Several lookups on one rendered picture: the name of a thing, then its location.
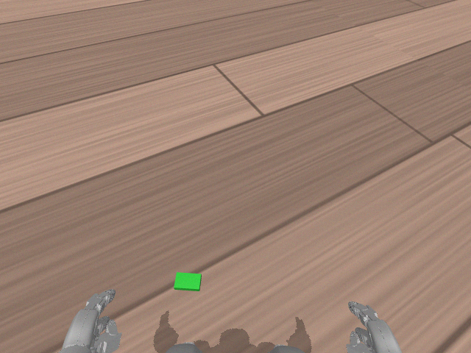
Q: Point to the right robot hand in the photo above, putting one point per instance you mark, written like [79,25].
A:
[377,339]

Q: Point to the small box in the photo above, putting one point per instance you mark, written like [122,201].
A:
[187,281]

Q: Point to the left robot hand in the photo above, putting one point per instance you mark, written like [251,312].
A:
[86,326]

